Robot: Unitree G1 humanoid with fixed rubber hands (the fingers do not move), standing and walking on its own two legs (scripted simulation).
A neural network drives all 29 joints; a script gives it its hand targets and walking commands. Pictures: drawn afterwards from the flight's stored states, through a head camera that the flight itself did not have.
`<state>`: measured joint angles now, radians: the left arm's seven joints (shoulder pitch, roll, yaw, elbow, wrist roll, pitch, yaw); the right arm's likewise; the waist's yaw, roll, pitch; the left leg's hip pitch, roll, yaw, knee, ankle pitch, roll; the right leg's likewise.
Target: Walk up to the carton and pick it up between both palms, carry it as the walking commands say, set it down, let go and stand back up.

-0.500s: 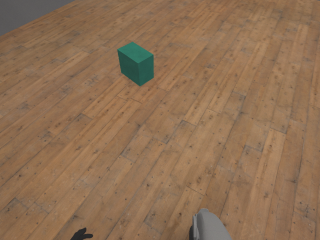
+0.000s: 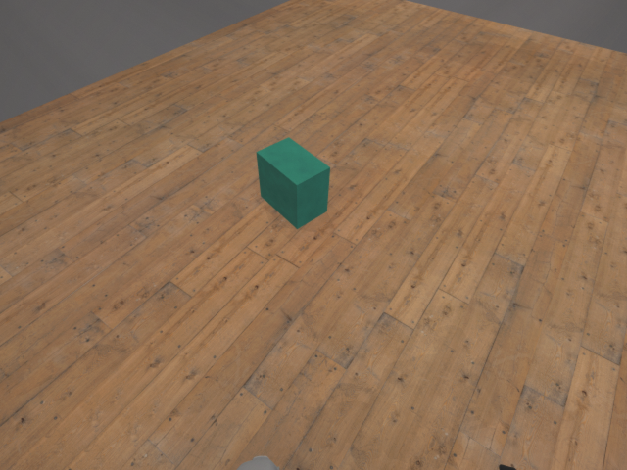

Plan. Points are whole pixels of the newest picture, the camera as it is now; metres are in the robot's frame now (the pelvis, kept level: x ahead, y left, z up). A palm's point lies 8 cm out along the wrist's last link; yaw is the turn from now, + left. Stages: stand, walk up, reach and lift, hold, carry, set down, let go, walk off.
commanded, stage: walk up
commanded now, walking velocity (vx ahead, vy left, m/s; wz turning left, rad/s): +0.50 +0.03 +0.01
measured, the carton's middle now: (293, 182) +1.34 +0.04 -0.64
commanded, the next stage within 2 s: none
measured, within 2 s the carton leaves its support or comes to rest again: neither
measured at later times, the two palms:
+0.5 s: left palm (190, 340) +0.35 +0.22 -0.12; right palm (522, 444) +0.17 -0.28 -0.13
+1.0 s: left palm (188, 272) +0.48 +0.24 -0.12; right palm (446, 246) +0.54 -0.27 -0.13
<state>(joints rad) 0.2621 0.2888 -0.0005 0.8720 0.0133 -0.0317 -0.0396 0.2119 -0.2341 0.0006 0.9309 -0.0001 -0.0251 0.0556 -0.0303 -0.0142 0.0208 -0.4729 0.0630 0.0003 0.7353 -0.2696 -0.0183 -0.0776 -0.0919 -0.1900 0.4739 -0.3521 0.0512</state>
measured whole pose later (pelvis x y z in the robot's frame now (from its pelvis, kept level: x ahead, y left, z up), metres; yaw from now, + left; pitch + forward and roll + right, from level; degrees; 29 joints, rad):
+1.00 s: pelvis +0.48 -0.02 +0.00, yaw -1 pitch +0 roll +1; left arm 0.38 0.28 0.01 0.89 0.01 -0.03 -0.02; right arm 0.18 -0.25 0.00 0.95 0.00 0.01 0.07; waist -0.01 0.00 0.07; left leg -0.57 0.06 0.02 0.78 -0.15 -0.05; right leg 0.03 -0.07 -0.10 0.39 -0.40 0.03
